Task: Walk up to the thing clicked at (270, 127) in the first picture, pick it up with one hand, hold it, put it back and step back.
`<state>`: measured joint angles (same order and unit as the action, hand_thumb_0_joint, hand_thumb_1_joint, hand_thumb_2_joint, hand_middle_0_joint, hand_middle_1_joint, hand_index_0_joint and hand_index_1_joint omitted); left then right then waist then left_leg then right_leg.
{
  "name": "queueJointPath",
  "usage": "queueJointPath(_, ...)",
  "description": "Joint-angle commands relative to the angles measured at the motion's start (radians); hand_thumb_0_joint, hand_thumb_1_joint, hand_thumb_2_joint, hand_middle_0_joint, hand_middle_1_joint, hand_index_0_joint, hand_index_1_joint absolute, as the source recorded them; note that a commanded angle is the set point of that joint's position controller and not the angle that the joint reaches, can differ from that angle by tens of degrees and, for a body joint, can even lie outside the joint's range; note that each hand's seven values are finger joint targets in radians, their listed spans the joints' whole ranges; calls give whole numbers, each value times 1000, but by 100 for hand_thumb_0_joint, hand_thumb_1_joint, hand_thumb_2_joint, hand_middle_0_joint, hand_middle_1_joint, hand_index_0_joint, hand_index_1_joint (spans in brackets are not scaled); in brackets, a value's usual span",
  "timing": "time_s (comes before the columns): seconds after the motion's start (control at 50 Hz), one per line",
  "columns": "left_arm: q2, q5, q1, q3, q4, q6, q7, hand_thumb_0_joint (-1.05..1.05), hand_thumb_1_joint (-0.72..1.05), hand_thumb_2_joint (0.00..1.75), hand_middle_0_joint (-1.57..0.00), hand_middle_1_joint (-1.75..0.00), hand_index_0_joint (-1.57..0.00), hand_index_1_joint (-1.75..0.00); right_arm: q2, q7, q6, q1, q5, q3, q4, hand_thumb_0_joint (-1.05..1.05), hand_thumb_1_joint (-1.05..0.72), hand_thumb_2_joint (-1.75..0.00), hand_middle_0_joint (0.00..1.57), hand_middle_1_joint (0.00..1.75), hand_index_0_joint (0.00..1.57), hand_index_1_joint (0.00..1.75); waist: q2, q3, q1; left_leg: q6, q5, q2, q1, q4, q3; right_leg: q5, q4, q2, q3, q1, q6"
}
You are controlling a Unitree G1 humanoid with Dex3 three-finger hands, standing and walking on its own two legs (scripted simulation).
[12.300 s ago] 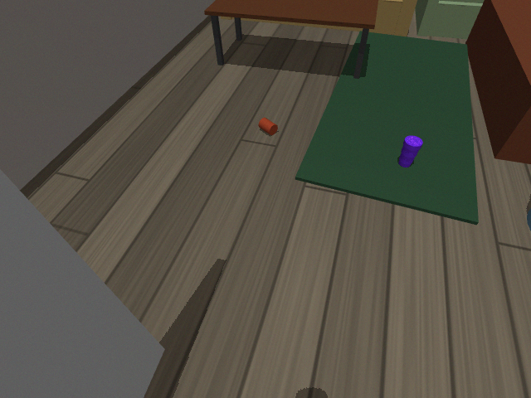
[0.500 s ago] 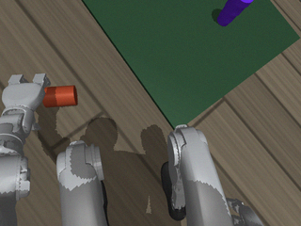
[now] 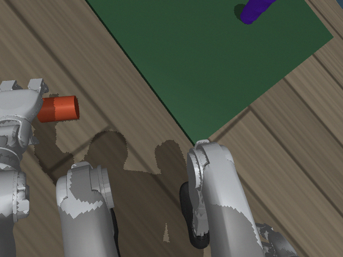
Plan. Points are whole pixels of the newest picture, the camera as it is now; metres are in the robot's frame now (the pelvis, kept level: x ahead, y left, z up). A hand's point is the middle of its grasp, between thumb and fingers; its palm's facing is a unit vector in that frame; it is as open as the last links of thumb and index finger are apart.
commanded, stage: rise first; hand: left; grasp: from above
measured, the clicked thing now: (58, 108) +0.50 +0.26 -0.29
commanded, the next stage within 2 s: approach in 1.12 s
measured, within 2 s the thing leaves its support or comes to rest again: neither
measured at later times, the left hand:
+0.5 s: hand (26, 115) +0.45 +0.29 -0.16, palm faces -0.46 -0.03 -0.89, open 13.9 cm
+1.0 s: hand (25, 117) +0.44 +0.29 -0.16, palm faces -0.46 -0.03 -0.89, open 13.7 cm
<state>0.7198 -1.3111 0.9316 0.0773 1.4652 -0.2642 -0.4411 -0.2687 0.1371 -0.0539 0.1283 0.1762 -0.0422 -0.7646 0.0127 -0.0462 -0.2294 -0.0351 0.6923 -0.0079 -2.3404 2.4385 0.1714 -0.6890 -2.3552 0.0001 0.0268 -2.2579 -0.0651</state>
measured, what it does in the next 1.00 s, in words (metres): stands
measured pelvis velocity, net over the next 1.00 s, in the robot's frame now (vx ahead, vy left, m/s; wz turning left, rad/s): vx -0.01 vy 0.00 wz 0.00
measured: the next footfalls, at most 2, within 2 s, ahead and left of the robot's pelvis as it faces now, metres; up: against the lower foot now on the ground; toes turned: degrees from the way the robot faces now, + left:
none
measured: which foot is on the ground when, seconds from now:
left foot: down 0.00-1.00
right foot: down 0.00-1.00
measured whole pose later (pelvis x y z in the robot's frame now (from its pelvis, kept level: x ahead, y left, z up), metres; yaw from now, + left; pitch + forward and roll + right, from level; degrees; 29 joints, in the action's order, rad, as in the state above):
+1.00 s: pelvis -0.01 +0.00 +0.01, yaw +0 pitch +33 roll -9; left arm 0.73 -1.31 0.94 0.05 1.46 -0.26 -0.40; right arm -0.27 0.14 -0.05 0.15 0.16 -0.06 -0.75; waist 0.01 -0.06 -0.24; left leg -0.03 0.67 0.00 -2.33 2.41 0.17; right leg -0.67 -2.33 0.00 0.03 -2.24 -0.07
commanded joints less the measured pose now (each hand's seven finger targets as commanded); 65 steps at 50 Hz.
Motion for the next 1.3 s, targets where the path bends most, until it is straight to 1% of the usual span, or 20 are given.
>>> queueJointPath(0.0,250,13,296,36,-131,6,-34,0,-50,99,-13,-93,-12,-94,-248,-11,1,198,-3,79,7,0,-91,-90,20,30,20,30,-299,-680,-4,56,-179,19,542,-249,-136,217,227,23,125,300,97)
queueJointPath(0.04,229,20,300,27,-124,8,-29,0,-50,99,-13,-94,-12,-95,-249,-8,1,207,1,75,6,0,-91,-90,20,30,20,30,-268,-659,-19,59,-180,19,522,-244,-135,225,237,25,127,313,93)
queueJointPath(0.08,273,17,309,50,-145,9,-32,0,-50,99,-13,-94,-12,-95,-252,-9,3,211,-1,72,8,0,-91,-90,20,30,20,30,-294,-683,-9,58,-198,19,532,-243,-135,239,229,23,126,323,94)
queueJointPath(0.12,228,16,292,18,-116,12,-22,0,-50,99,-14,-93,-12,-95,-247,-7,5,208,1,70,8,0,-91,-90,20,30,20,30,-285,-667,-19,59,-202,17,533,-241,-135,249,232,26,126,323,93)
queueJointPath(0.14,242,19,323,20,-120,10,-19,0,-49,98,-14,-93,-13,-94,-251,-7,6,212,0,68,8,0,-91,-90,20,30,20,30,-269,-662,-35,63,-191,17,512,-236,-133,243,239,27,127,324,90)
queueJointPath(0.2,274,24,308,42,-151,9,-15,0,-51,100,-12,-95,-11,-96,-256,-8,5,210,-2,69,15,0,-91,-90,20,30,20,30,-312,-671,-5,55,-185,18,544,-254,-134,225,233,23,129,312,96)
queueJointPath(0.36,248,25,327,20,-173,0,3,0,-51,100,-13,-93,-12,-95,-255,-9,15,214,-11,72,21,0,-91,-90,20,30,20,30,-301,-674,-19,56,-169,19,534,-266,-131,216,250,26,131,314,96)
queueJointPath(0.4,261,31,305,31,-160,1,0,0,-51,100,-13,-93,-11,-95,-253,-10,16,217,-14,72,22,0,-91,-90,20,30,20,30,-285,-678,-3,59,-165,20,523,-267,-135,210,258,25,125,331,95)
queueJointPath(0.44,230,26,304,11,-125,2,3,0,-51,100,-13,-93,-11,-95,-252,-9,15,222,-13,69,20,0,-91,-90,20,30,20,30,-265,-642,-29,60,-157,21,510,-269,-131,203,259,25,129,319,95)
queueJointPath(0.5,255,26,317,23,-141,-1,0,0,-51,100,-14,-92,-12,-94,-253,-13,14,219,-15,67,18,0,-91,-90,20,30,20,30,-285,-673,-13,57,-183,21,542,-270,-131,223,256,25,127,328,97)
queueJointPath(0.56,228,24,322,10,-108,2,1,0,-49,98,-15,-92,-13,-93,-252,-12,12,217,-16,65,18,0,-91,-90,20,30,20,30,-262,-628,-31,59,-158,20,523,-276,-128,203,263,24,131,304,95)
queueJointPath(0.62,272,18,322,27,-140,-3,-1,0,-50,99,-15,-92,-13,-94,-254,-16,11,214,-17,66,17,0,-91,-90,20,30,20,30,-285,-679,-5,58,-174,21,538,-272,-135,216,264,24,123,330,96)
queueJointPath(0.68,222,23,331,0,-112,1,0,0,-48,97,-15,-91,-14,-93,-250,-13,6,208,-15,65,16,0,-91,-90,20,30,20,30,-270,-630,-30,58,-143,19,521,-277,-131,189,265,25,128,296,97)
queueJointPath(0.74,264,17,328,21,-135,0,-5,0,-49,98,-14,-92,-13,-93,-251,-14,4,206,-16,63,21,0,-90,-90,20,30,20,30,-306,-661,-9,53,-156,20,546,-285,-132,194,256,23,127,304,100)
queueJointPath(0.78,219,17,339,-4,-121,4,-1,0,-46,95,-17,-90,-16,-91,-249,-11,2,205,-15,64,21,0,-91,-90,20,30,20,30,-305,-642,-35,51,-149,19,556,-285,-125,193,250,24,133,281,100)
queueJointPath(0.84,269,20,310,23,-139,6,-6,0,-46,95,-17,-90,-16,-91,-253,-14,-1,203,-20,67,23,0,-91,-90,20,30,20,30,-312,-658,-3,54,-148,20,539,-285,-136,190,264,23,124,304,100)
queueJointPath(0.88,236,21,333,6,-148,6,-1,0,-46,95,-18,-88,-16,-90,-250,-11,-1,214,-18,67,19,0,-91,-90,20,30,20,30,-293,-657,-30,56,-154,21,536,-278,-134,201,262,23,124,310,97)
queueJointPath(1.08,247,18,314,10,-125,10,0,0,-45,94,-19,-87,-18,-89,-251,-15,0,208,-25,68,23,0,-90,-90,20,30,20,30,-289,-663,-11,57,-144,22,537,-283,-135,188,267,24,123,298,99)
queueJointPath(1.2,223,23,326,-1,-92,6,5,0,-46,97,-25,-78,-20,-83,-250,-14,-7,209,-22,62,20,0,-91,-90,20,30,20,30,-264,-614,-28,58,-116,25,508,-290,-130,160,270,22,127,284,99)
queueJointPath(1.28,221,14,371,-17,-112,-7,1,0,-36,88,-22,-89,-23,-89,-251,-16,-9,213,-20,58,16,0,-90,-90,20,30,20,30,-284,-654,-40,55,-143,22,536,-275,-125,187,258,23,130,283,99)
